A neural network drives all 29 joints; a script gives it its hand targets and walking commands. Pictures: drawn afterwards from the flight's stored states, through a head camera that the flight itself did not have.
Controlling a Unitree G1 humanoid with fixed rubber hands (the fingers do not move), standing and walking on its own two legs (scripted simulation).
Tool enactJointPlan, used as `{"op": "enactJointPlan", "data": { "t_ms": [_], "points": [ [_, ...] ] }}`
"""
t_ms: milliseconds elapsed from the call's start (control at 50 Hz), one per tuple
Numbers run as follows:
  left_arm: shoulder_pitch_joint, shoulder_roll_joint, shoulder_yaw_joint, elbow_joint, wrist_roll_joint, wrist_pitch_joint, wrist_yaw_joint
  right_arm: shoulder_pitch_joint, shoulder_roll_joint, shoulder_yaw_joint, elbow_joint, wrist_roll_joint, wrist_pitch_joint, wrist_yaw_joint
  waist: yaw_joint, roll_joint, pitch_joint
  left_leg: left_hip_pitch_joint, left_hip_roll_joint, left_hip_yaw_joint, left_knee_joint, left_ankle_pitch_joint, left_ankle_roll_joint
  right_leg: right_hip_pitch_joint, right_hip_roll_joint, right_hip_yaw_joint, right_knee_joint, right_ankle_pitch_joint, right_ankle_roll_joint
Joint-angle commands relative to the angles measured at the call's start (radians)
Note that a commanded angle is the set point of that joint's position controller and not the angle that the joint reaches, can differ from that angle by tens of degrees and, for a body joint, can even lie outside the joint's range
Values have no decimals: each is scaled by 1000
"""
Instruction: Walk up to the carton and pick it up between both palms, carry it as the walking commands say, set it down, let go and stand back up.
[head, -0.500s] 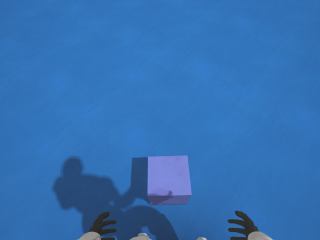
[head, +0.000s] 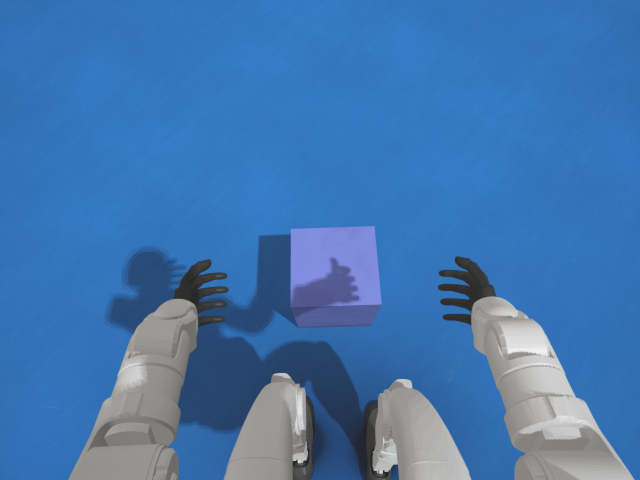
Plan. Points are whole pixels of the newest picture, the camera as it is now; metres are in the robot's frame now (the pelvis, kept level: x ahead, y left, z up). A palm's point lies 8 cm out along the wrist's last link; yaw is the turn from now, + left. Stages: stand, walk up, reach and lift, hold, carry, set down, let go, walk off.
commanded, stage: reach and lift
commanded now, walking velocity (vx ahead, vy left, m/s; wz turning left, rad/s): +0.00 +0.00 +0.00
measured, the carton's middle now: (333, 280) +0.52 +0.01 -0.56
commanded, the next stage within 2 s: none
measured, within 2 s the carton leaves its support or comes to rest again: neither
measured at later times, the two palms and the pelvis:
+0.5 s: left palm (213, 222) +0.48 +0.21 -0.12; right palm (454, 222) +0.48 -0.17 -0.12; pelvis +0.01 +0.01 -0.02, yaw -1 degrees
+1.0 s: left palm (221, 214) +0.52 +0.22 -0.17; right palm (440, 216) +0.52 -0.17 -0.17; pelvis +0.01 +0.00 -0.06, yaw -1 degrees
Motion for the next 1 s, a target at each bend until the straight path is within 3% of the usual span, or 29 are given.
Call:
{"op": "enactJointPlan", "data": {
  "t_ms": [0, 120, 260, 480, 580, 680, 800, 880, 980],
  "points": [
    [-288, 92, 40, -12, -4, -32, 8, -282, -64, -38, -15, -2, -31, -20, -4, 9, -468, 213, -26, -84, -162, -69, -35, 128, 8, 110, -195, -101, 16],
    [-454, 102, 85, 97, 5, -125, 27, -462, -83, -89, 77, -6, -123, -46, -1, 14, -596, 195, -38, -80, -132, 20, -54, 61, 19, 107, -168, -34, 37],
    [-608, 116, 91, 130, -9, -252, 65, -613, -129, -114, 142, 8, -250, -48, -7, 22, -800, 200, -53, -105, -91, 131, -70, -37, 47, 100, -113, 57, 53],
    [-774, 146, 91, 203, -37, -422, 79, -738, -187, -124, 193, 56, -427, -33, 3, 31, -1046, 242, -50, -172, -31, 469, -41, -222, 76, 101, -56, 272, 40],
    [-820, 146, 110, 231, -33, -454, 75, -769, -199, -142, 197, 51, -460, -20, 8, 49, -1141, 273, -40, -191, -25, 602, -36, -299, 82, 101, -66, 331, 39],
    [-796, 149, 164, 214, -5, -471, 56, -742, -182, -170, 174, 22, -476, -15, 5, 29, -1219, 229, -40, -189, -30, 693, -27, -248, 81, 110, -75, 470, 41],
    [-785, 176, 220, 204, 32, -484, 19, -755, -135, -187, 129, -8, -476, -16, 24, -25, -1169, -26, -56, -152, -42, 566, -19, -155, 70, 133, -57, 516, 51],
    [-821, 192, 223, 247, 31, -484, 0, -793, -118, -194, 158, -12, -465, -24, 28, -39, -1095, -176, -64, -131, 1, 419, -20, -197, 67, 129, -6, 417, 59],
    [-879, 195, 197, 289, 18, -477, -2, -829, -128, -207, 208, -7, -458, -40, 9, -9, -1078, -276, -69, -113, 132, 311, -30, -353, 78, 106, 113, 290, 63]
  ]
}}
